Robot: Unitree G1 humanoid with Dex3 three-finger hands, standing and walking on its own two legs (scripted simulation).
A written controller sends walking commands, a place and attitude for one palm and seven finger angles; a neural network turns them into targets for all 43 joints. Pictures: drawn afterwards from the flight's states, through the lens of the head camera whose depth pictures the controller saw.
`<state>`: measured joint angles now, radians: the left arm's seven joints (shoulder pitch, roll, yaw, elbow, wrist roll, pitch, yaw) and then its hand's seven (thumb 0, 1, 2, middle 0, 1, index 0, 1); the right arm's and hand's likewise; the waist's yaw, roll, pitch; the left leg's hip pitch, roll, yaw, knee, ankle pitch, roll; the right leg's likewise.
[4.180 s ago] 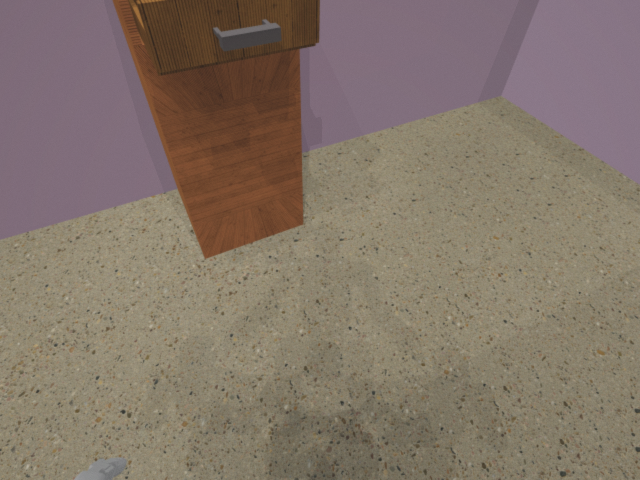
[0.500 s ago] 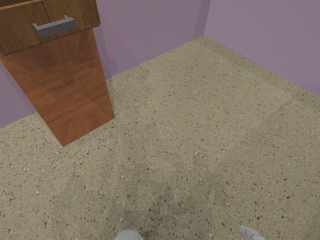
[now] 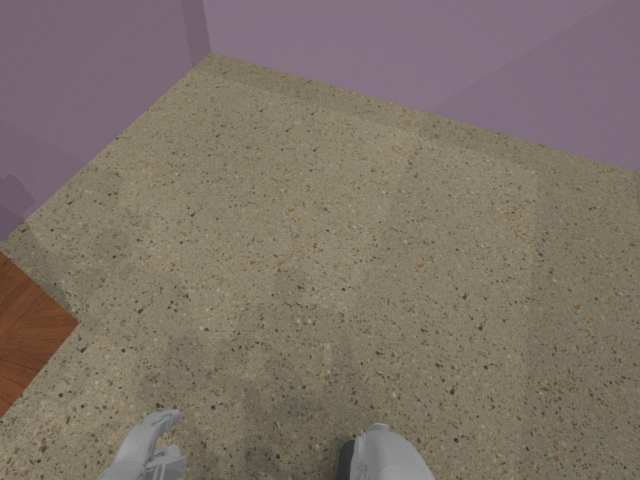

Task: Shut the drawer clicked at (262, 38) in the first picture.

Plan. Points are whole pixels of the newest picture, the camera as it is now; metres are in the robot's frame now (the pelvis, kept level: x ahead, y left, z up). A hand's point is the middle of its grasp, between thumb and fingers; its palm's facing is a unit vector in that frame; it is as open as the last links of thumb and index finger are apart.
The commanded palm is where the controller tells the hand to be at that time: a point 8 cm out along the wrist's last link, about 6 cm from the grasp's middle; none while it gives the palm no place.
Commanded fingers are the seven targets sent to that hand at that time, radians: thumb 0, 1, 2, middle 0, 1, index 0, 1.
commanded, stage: walk to a spot facing it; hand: left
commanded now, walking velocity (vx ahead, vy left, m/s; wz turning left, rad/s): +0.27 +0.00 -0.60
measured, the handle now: out of the picture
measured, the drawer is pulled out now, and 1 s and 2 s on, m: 0.17 0.17 0.17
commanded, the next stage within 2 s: none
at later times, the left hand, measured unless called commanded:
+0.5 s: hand (174, 368) +0.29 +0.23 -0.17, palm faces -0.17 -0.95 -0.24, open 7.4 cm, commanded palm none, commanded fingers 0.00 0.90 0.90 -0.20 -0.30 -0.20 -0.30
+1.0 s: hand (260, 257) +0.50 +0.11 -0.16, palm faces -0.61 -0.76 -0.22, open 7.4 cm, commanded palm none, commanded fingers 0.00 0.90 0.90 -0.20 -0.30 -0.20 -0.30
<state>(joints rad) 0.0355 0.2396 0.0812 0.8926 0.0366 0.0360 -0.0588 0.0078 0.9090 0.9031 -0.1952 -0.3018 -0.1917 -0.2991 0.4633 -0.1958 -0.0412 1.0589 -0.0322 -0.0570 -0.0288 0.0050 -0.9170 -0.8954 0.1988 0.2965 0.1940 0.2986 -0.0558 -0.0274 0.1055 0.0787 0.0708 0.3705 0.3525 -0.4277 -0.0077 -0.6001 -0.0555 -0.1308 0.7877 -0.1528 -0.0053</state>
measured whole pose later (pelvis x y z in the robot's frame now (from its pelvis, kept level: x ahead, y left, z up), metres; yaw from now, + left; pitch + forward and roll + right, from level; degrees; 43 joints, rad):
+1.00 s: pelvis +0.28 +0.02 +0.00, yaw -38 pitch +2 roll +0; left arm 0.12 0.23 0.09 0.87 0.03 0.06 -0.03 0.01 0.91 0.90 -0.20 -0.30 -0.20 -0.30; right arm 0.28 -0.22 -0.07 0.97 -0.03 0.01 -0.01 0.01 -0.91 -0.90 0.20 0.30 0.20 0.30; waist -0.04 0.01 0.09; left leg -0.22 0.21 0.40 0.60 -0.36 -0.02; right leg -0.36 -0.06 -0.11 0.70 -0.35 0.04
